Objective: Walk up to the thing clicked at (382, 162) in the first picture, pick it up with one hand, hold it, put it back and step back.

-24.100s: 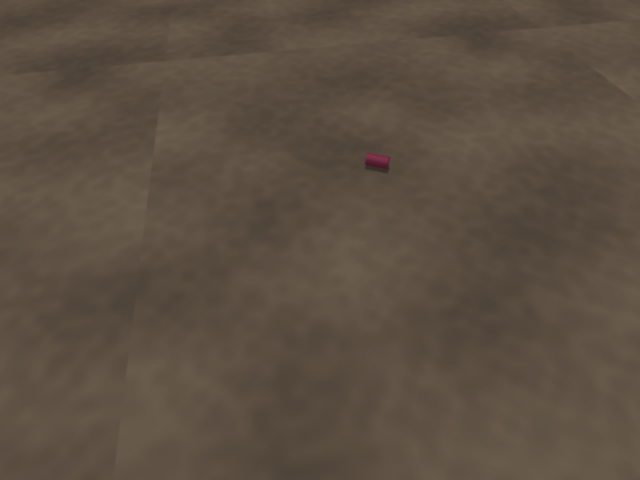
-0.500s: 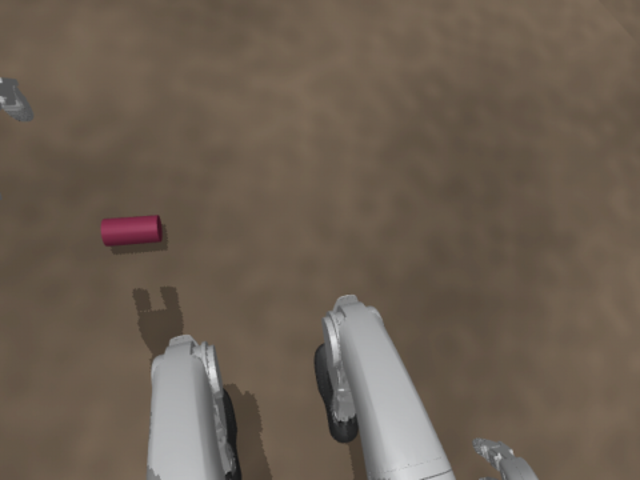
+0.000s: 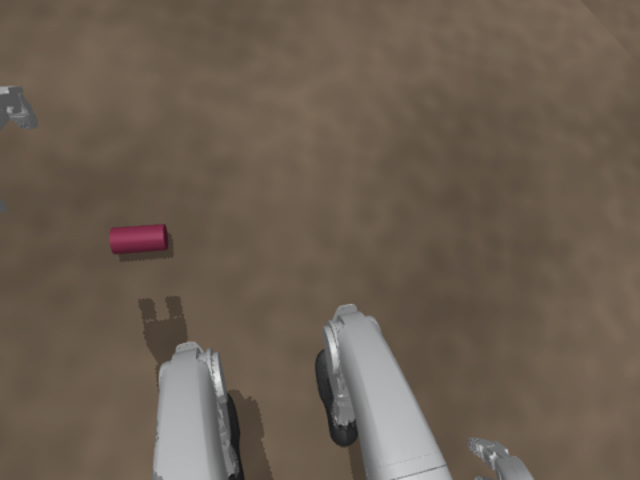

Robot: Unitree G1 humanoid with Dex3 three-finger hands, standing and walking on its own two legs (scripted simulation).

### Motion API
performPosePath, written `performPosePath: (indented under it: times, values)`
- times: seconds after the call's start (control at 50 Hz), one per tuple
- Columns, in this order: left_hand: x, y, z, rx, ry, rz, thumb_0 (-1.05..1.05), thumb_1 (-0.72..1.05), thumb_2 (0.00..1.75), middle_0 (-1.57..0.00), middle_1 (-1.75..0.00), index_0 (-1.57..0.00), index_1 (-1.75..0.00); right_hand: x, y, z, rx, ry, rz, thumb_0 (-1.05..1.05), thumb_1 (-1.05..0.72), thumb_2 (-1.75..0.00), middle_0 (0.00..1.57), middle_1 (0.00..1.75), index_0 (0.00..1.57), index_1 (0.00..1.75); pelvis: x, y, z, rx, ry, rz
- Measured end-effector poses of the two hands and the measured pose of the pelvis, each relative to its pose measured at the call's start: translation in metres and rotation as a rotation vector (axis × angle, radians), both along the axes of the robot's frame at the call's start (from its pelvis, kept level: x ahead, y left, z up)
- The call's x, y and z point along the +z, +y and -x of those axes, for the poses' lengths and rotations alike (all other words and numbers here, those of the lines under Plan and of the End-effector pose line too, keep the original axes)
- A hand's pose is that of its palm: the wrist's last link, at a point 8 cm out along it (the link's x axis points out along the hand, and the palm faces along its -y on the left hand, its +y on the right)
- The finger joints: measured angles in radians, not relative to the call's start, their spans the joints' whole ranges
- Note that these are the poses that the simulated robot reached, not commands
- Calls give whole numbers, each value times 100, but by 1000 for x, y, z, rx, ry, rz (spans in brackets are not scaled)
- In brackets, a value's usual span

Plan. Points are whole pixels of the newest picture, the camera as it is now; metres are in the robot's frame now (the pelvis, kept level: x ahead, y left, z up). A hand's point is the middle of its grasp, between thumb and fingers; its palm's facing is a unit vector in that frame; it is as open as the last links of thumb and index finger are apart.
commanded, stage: go down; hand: left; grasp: from above
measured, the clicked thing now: (140, 239) +0.56 +0.23 -0.50
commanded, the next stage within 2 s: withdraw in 0.84 s
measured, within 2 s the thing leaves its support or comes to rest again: neither
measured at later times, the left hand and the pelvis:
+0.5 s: hand out of the picture +0.51 +0.29 -0.05, palm faces -0.46 +0.02 -0.89, open 11.9 cm; pelvis +0.01 +0.00 +0.01, yaw +0 degrees
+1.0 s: hand out of the picture +0.51 +0.29 -0.04, palm faces -0.46 +0.02 -0.89, open 12.4 cm; pelvis +0.01 +0.00 +0.02, yaw -1 degrees
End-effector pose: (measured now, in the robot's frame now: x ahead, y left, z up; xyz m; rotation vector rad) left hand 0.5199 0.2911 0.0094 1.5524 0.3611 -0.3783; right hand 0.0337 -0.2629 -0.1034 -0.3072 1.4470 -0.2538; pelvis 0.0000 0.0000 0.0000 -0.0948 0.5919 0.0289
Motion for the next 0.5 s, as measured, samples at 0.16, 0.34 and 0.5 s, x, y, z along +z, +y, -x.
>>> performPosePath:
  times: [0.16, 0.34, 0.5]
  values:
    - [4, 2, -2, 3, 5, -5, 0, -11, 58, -30, -93, -40, -83, 7, 2, 5, -10, 20, 2, 0, -92, -90, 20, 30, 20, 30, 6, 1, -3, -2, 4, 0]
    - [6, 1, -3, 0, 6, 0, 0, -13, 60, -29, -95, -38, -85, 13, 1, 4, -19, 19, 5, 0, -93, -91, 20, 30, 20, 30, 12, 2, -7, -4, 1, 3]
    - [3, 0, -1, -10, 11, 1, 0, -15, 61, -28, -95, -38, -85, 15, 2, -3, -12, 11, 3, 0, -93, -91, 20, 30, 20, 30, 14, 2, -9, -6, 4, 1]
